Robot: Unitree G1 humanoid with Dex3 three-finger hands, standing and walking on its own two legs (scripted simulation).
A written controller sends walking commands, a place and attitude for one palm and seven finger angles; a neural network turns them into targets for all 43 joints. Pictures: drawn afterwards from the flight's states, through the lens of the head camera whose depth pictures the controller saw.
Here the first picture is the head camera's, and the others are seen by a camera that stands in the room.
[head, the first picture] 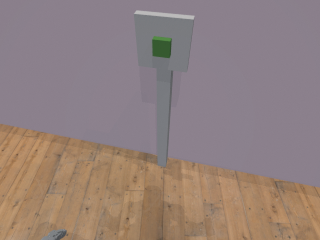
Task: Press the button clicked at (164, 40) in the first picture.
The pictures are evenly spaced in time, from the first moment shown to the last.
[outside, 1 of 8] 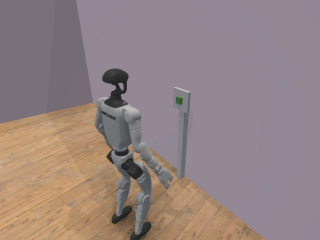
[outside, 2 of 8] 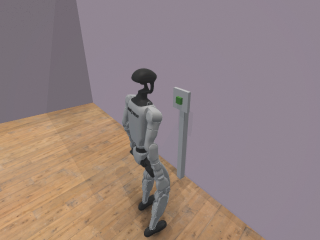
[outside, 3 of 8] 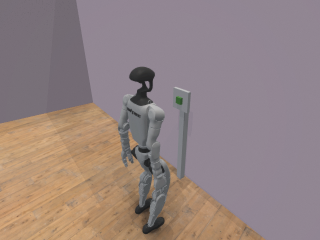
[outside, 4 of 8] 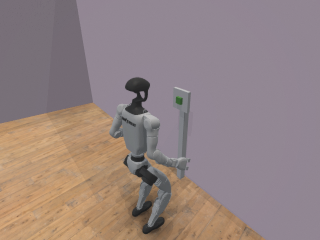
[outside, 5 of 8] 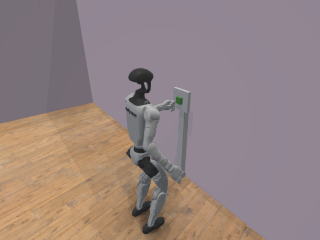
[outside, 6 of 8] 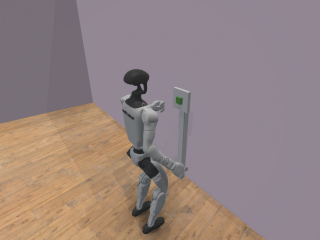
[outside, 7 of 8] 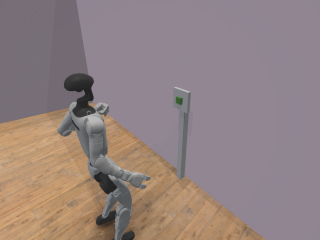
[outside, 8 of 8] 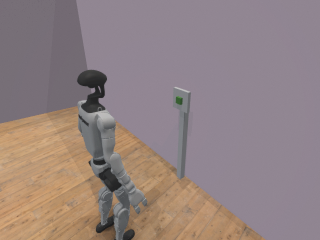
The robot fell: no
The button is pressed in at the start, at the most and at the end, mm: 0 13 0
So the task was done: yes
